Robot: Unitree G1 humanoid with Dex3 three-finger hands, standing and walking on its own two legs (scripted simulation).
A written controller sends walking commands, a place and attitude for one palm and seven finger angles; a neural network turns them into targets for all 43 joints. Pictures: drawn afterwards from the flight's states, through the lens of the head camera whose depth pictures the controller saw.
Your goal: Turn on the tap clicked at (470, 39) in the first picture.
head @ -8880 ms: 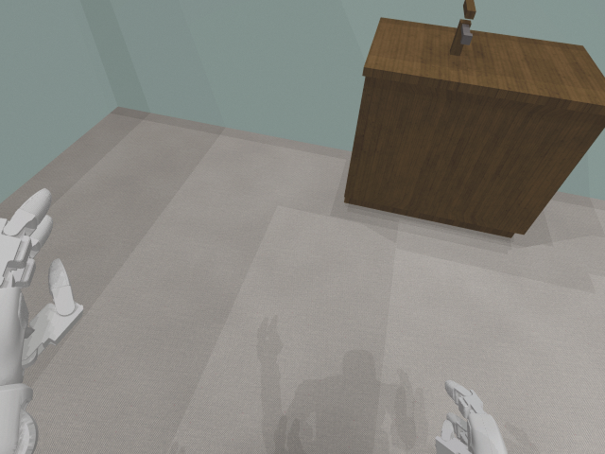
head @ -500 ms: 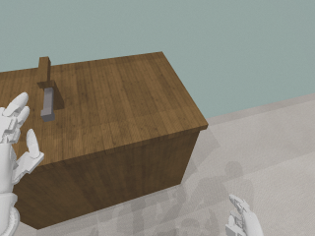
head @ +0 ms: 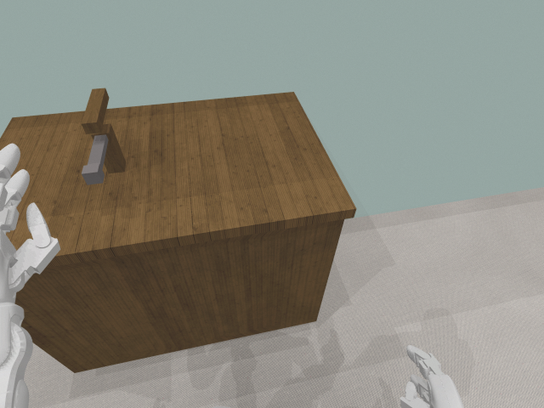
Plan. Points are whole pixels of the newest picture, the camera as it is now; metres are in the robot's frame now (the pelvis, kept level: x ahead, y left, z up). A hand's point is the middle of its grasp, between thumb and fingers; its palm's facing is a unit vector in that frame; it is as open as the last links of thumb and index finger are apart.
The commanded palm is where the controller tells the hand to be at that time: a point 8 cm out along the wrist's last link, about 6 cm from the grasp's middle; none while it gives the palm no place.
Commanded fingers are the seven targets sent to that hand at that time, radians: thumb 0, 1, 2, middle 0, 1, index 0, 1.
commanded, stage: turn the palm inward beside the body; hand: left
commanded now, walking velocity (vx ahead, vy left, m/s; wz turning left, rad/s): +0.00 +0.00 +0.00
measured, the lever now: (93, 174) +0.46 +0.41 +0.06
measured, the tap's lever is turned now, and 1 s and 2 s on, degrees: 0 0 0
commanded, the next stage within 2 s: reach beside the lever's end, fingers flat in 1.72 s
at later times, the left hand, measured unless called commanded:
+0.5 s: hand (101, 242) +0.26 +0.26 +0.14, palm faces +0.43 -0.87 -0.26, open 7.4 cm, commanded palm +0.21 +0.30 +0.16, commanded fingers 0.00 0.90 0.90 -0.20 -0.30 -0.20 -0.30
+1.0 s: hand (94, 280) +0.21 +0.25 +0.13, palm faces +0.46 -0.88 -0.14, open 7.4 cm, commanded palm +0.15 +0.29 +0.15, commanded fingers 0.00 0.90 0.90 -0.20 -0.30 -0.20 -0.30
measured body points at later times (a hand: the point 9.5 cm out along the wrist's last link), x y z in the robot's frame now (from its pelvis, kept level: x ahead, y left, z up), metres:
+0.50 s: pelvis +0.07 +0.01 +0.00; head +0.08 -0.01 +0.45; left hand +0.23 +0.30 +0.15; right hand +0.25 -0.24 -0.09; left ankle +0.07 +0.14 -0.72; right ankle +0.00 -0.08 -0.72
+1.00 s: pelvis +0.01 +0.02 +0.00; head +0.00 +0.00 +0.45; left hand +0.18 +0.29 +0.14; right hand +0.20 -0.20 -0.08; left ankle +0.07 +0.14 -0.72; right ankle +0.00 -0.08 -0.72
